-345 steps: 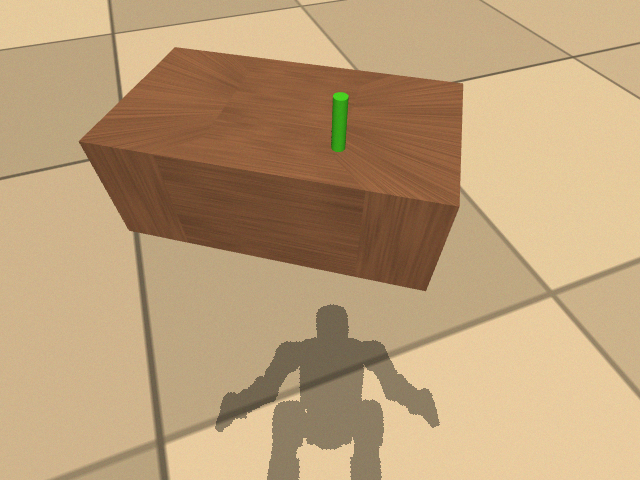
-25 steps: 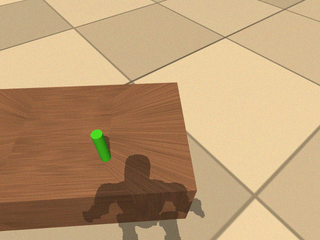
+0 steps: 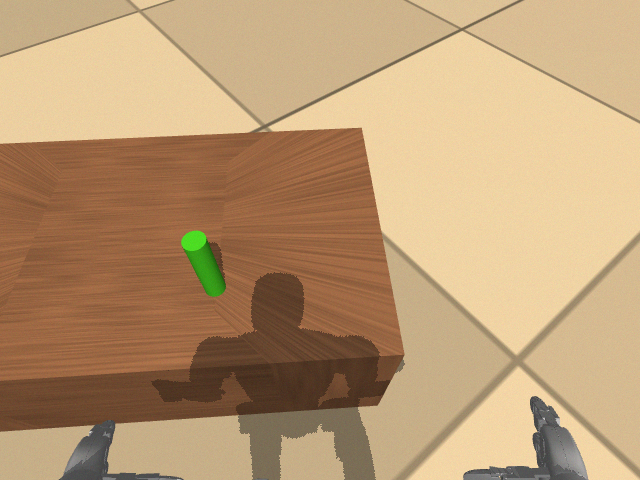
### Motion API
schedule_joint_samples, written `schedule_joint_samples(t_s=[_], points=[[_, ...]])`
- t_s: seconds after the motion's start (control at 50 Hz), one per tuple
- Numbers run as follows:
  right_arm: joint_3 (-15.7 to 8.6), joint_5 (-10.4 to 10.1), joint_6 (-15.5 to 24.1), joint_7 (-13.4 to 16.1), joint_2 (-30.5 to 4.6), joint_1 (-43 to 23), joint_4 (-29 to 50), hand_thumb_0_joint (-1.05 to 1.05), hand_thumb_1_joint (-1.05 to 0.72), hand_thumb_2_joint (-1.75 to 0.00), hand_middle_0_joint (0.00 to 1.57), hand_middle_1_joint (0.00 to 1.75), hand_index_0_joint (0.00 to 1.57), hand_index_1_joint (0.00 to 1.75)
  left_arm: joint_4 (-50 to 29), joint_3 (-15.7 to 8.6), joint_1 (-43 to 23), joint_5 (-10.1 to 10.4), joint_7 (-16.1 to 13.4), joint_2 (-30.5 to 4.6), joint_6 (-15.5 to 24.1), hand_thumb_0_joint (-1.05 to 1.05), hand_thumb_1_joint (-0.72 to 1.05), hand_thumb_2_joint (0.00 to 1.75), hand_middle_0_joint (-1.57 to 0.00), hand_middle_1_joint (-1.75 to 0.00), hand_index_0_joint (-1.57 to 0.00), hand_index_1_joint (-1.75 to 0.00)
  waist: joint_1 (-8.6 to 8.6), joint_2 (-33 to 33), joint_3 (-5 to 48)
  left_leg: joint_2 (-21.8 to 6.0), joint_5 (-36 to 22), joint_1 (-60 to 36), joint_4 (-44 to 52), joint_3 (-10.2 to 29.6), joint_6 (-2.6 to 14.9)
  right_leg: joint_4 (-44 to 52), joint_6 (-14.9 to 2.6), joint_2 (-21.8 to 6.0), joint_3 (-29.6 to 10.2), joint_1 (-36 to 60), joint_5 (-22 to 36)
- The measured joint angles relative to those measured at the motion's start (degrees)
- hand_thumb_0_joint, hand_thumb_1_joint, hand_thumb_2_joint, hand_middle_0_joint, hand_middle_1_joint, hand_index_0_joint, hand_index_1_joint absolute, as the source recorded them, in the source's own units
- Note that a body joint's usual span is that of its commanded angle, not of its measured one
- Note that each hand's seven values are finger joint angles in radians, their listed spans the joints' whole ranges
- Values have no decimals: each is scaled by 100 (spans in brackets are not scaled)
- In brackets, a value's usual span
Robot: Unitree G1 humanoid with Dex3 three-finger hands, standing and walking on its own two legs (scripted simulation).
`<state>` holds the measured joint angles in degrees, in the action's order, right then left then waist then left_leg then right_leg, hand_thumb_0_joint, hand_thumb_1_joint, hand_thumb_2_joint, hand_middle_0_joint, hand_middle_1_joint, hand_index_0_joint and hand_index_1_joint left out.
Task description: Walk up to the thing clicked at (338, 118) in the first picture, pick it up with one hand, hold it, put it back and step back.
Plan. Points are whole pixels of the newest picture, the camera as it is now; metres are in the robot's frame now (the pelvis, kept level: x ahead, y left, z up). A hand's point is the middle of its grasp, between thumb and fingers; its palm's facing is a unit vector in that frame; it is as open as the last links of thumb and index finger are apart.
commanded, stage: go down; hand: left
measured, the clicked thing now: (205, 266) +0.52 +0.23 -0.22
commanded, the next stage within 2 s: none
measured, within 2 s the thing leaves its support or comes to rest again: neither
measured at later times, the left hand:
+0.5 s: hand (129, 450) +0.18 +0.26 -0.12, palm faces +0.06 -0.94 -0.33, open 17.5 cm
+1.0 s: hand (109, 455) +0.17 +0.28 -0.10, palm faces +0.11 -0.94 -0.33, open 17.6 cm
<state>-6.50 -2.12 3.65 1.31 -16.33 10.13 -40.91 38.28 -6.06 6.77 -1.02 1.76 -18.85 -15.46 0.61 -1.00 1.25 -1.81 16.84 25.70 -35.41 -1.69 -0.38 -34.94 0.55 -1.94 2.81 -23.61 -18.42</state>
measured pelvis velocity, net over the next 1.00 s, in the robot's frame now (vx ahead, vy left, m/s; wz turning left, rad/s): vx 0.01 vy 0.00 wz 0.02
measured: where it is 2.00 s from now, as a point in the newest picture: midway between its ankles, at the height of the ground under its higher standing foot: outside the picture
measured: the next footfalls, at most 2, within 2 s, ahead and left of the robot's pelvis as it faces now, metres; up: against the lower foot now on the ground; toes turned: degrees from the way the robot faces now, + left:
none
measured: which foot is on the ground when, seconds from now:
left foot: down 0.00-1.00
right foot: down 0.00-1.00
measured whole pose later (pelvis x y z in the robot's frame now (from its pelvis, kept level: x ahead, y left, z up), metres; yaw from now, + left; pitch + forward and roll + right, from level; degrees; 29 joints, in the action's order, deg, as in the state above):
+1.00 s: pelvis +0.01 +0.00 -0.03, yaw +1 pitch +10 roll -1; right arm -3.7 -1.6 5.5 4.8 -13.5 21.7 -18.3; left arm 13.1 -13.0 18.8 1.2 6.5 -21.9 -23.1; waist 1.2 -0.8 6.9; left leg -1.9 24.8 34.7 -49.4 -0.1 -0.4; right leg -47.6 0.8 -2.2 3.9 -31.4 -26.2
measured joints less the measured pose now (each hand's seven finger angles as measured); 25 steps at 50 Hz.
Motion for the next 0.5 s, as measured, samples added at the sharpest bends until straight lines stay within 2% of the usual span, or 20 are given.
schedule_joint_samples(t_s=[0.08,0.18,0.5], points=[[-5,58,111,108,42,44,97,0,31,-10,6,5,6,5,-370,-48,136,2,-54,26,-31,0,-32,10,-8,-4,-7,-5,6,7,-21,5,118,102,-184,-2,17,-146,24,-12,-8,-84,-95],[-2,87,216,190,90,64,262,-1,40,-7,6,5,6,5,-731,-68,275,32,-65,67,-155,-1,-47,6,-9,-4,-7,-5,25,-8,62,12,249,169,-340,1,35,-249,50,-23,-8,-123,-198],[22,85,251,158,187,446,920,-1,51,-4,6,5,6,5,-1554,-228,664,57,125,-19,-592,-1,-57,1,-10,-4,-8,-4,28,-22,272,19,547,384,-731,62,43,-566,76,-41,41,-277,-478]])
